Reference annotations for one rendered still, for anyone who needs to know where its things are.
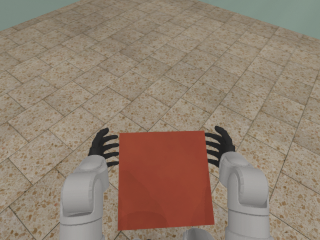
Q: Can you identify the left robot hand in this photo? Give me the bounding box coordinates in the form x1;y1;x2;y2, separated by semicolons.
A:
88;127;119;167

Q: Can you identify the right robot hand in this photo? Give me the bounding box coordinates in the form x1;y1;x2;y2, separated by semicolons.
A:
205;125;236;168

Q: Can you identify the robot right forearm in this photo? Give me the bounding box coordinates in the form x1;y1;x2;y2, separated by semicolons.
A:
218;151;275;240

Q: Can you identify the carton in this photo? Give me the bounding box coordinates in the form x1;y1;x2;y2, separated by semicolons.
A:
117;130;215;231

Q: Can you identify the robot right thigh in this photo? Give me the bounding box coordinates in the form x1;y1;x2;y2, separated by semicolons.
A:
182;228;215;240

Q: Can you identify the robot left forearm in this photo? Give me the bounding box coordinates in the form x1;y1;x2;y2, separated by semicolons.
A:
59;155;109;240

